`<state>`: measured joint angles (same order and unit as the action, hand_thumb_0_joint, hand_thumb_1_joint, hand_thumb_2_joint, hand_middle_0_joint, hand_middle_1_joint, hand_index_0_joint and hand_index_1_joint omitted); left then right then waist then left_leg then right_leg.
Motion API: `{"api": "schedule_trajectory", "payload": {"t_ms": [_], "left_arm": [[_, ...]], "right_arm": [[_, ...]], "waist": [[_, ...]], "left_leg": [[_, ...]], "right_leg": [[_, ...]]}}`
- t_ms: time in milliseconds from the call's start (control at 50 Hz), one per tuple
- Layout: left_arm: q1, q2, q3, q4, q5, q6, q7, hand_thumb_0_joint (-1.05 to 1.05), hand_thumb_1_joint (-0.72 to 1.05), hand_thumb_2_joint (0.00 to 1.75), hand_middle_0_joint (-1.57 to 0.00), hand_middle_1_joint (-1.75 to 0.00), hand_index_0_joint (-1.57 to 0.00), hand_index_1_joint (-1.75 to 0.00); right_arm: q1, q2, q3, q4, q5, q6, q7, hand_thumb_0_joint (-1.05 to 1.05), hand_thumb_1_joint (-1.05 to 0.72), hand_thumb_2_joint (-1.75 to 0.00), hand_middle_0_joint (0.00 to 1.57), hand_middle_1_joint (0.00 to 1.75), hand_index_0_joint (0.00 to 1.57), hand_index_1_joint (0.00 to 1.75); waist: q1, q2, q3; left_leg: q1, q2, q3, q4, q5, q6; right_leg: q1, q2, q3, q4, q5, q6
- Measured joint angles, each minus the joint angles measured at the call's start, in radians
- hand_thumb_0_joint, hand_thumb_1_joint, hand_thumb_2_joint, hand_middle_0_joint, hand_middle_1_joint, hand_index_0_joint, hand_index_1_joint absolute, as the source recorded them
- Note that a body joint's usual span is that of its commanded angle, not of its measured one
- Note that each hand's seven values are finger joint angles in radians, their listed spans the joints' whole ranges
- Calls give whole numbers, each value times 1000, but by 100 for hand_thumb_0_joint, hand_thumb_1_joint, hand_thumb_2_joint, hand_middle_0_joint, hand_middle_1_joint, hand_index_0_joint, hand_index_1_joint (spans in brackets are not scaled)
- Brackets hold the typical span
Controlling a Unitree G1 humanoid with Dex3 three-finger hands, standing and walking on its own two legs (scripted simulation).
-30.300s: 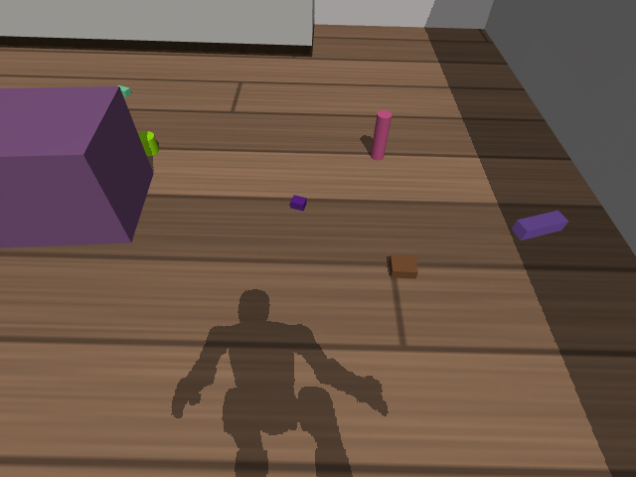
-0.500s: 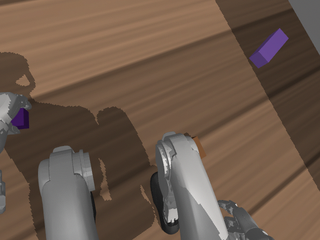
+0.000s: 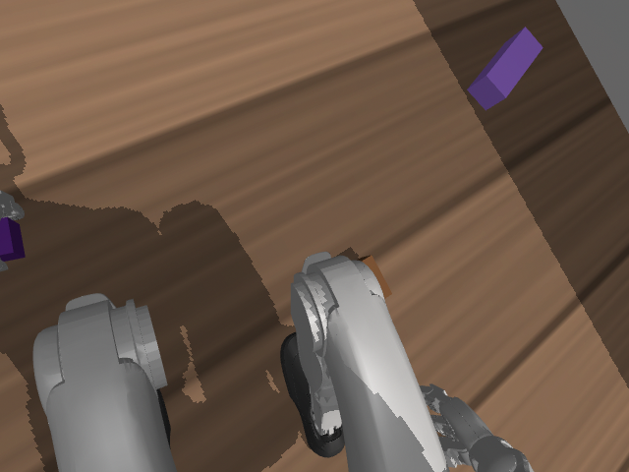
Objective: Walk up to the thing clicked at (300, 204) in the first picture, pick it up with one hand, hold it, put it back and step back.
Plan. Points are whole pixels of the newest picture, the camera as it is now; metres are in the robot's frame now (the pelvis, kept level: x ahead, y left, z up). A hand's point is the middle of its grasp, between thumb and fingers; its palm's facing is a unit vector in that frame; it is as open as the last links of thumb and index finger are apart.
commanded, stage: rest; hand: left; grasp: from above
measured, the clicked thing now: out of the picture +0.40 +0.32 -0.25
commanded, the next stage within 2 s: open in 0.80 s
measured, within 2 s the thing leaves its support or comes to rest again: rests again in 0.48 s
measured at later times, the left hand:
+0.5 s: hand out of the picture +0.39 +0.32 -0.24, palm faces -0.46 -0.12 -0.88, open 7.5 cm
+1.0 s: hand out of the picture +0.39 +0.32 -0.24, palm faces -0.47 -0.12 -0.87, open 7.5 cm
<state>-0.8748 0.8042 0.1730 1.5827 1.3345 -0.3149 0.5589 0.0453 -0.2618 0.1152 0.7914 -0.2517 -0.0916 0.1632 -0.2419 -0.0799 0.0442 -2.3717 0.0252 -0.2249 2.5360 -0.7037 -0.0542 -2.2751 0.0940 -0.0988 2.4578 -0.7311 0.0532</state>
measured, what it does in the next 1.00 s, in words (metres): stands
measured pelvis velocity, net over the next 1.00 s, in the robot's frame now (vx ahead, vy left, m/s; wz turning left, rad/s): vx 0.00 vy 0.01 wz -0.05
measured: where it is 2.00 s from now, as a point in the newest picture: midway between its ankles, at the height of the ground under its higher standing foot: (240, 439)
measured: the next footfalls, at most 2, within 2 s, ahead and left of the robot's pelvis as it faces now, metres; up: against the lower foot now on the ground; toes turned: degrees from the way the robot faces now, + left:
none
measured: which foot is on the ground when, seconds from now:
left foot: down 0.00-1.00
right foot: down 0.00-1.00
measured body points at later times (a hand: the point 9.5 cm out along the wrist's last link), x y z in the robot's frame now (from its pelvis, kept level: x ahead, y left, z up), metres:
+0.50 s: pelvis +0.00 +0.01 -0.01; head +0.25 +0.12 +0.35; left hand +0.41 +0.32 -0.19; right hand +0.09 -0.26 -0.10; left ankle +0.07 +0.14 -0.26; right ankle +0.09 -0.12 -0.26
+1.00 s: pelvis +0.00 +0.01 -0.01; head +0.25 +0.12 +0.35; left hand +0.41 +0.32 -0.19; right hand +0.07 -0.26 -0.09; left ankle +0.07 +0.14 -0.26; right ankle +0.09 -0.12 -0.26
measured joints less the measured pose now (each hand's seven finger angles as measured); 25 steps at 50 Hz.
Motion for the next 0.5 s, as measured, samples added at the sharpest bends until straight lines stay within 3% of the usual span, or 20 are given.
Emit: {"api": "schedule_trajectory", "payload": {"t_ms": [100, 380, 500], "left_arm": [[12, 19, 25, 6, 11, -15, 17, -1, 34, 16, -99, -14, -102, -11], [16, 29, -25, 36, 20, -3, 78, -1, 34, 15, -100, -11, -102, -9], [16, 35, -17, 48, 17, 12, 96, -1, 35, 14, -99, -11, -102, -8]], "right_arm": [[-4, -7, 11, -2, -16, -2, 7, 0, -90, -89, 20, 30, 20, 30], [-20, -16, 36, 8, -42, -39, 36, 0, -90, -89, 20, 30, 20, 30], [-33, -12, 52, -1, -50, -54, 51, 0, -90, -89, 20, 30, 20, 30]], "waist": [[-8, -11, 12], [-15, -29, 14], [-23, -34, 25]], "left_leg": [[-1, -1, -12, 18, -4, 0], [-4, -1, -26, 43, -18, 7], [1, 0, -30, 46, -22, 10]], "right_leg": [[3, 4, -8, 9, 0, 2], [14, 9, -18, 16, -12, 7], [21, 11, -22, 14, -11, 11]]}}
